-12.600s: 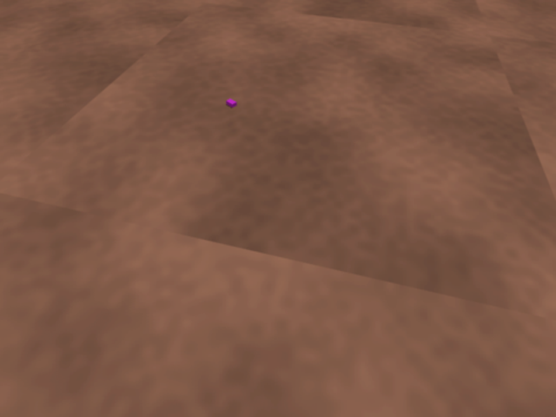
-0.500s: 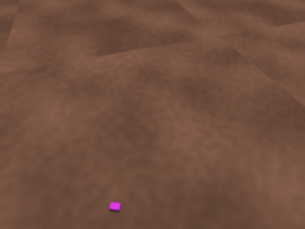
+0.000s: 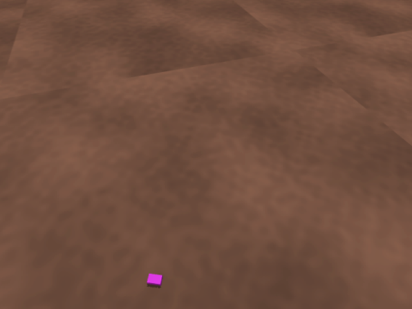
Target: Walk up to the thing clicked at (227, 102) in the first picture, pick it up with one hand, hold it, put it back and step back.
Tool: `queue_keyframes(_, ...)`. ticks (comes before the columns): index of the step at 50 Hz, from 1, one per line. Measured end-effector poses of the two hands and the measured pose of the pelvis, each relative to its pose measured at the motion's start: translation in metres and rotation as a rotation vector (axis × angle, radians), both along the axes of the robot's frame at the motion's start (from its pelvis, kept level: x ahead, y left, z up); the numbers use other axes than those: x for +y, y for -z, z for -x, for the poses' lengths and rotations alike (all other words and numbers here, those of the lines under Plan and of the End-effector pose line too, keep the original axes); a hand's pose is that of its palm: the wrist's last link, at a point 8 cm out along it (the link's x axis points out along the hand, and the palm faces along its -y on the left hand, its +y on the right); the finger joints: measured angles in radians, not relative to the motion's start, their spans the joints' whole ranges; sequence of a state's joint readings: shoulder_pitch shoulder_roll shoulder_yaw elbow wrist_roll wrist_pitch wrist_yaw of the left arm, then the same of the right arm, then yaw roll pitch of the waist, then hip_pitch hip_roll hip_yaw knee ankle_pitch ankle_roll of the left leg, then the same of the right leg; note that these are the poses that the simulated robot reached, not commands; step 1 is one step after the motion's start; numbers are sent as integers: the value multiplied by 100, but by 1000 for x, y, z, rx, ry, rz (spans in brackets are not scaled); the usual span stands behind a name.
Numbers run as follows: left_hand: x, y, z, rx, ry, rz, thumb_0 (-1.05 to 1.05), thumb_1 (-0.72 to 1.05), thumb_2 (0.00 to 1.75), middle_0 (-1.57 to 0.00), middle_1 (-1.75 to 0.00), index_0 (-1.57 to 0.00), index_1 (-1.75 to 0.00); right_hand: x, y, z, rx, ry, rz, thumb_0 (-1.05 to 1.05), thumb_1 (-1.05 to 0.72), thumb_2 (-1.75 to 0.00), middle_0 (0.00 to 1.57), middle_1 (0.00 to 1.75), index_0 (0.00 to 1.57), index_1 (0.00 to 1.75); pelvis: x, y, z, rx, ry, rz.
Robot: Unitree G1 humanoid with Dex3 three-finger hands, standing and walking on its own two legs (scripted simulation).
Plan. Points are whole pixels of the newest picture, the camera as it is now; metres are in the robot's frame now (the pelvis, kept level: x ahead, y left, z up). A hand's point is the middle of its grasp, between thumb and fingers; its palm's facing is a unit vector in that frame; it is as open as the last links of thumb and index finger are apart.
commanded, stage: stand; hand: left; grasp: from above
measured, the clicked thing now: (155, 279) +0.37 +0.21 -0.77
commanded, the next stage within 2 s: rise first in 0.46 s
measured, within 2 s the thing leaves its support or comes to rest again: neither
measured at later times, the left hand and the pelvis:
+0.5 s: hand out of the picture +0.07 +0.25 -0.16, palm faces -0.04 -0.94 -0.34, open 7.3 cm; pelvis +0.00 +0.00 +0.00, yaw +0 degrees
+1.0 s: hand out of the picture +0.14 +0.25 -0.20, palm faces -0.10 -0.91 -0.40, open 11.5 cm; pelvis -0.02 +0.00 -0.05, yaw +0 degrees
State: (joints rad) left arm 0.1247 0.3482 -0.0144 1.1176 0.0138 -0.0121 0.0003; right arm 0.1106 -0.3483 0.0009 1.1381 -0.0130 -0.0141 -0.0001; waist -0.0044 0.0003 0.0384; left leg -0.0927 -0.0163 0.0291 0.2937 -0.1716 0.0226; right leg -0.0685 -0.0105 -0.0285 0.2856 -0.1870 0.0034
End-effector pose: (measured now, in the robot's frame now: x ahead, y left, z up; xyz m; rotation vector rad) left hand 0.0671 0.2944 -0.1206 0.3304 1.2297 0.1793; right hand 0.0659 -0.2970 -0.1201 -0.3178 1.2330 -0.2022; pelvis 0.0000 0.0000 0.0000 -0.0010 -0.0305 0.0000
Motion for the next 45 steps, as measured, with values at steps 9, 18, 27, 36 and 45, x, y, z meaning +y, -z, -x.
queue_keyframes(9,0,0,0,0,1,-1,0,91,90,-20,-30,-21,-30,0,0,3,5,3,0,1,-90,-90,20,30,21,30,0,0,1,-1,-1,1)
queue_keyframes(18,1,1,3,4,-1,0,0,91,90,-20,-30,-21,-30,1,0,5,11,3,1,1,-90,-90,20,30,21,30,0,0,1,-1,-2,1)
queue_keyframes(27,2,1,4,5,-2,0,0,91,90,-20,-30,-21,-30,2,0,4,7,1,1,1,-90,-90,20,30,21,30,1,0,1,-1,-2,1)
queue_keyframes(36,-2,9,-44,-108,-14,17,1,74,86,-25,-44,-25,-44,22,4,-7,-129,-7,-28,1,-89,-89,20,30,20,30,0,11,17,98,-12,8)
queue_keyframes(45,-2,21,-74,-118,79,-30,0,18,77,-34,-69,-34,-69,41,19,-4,-195,32,-79,1,-90,-90,20,30,21,30,1,32,17,189,4,13)
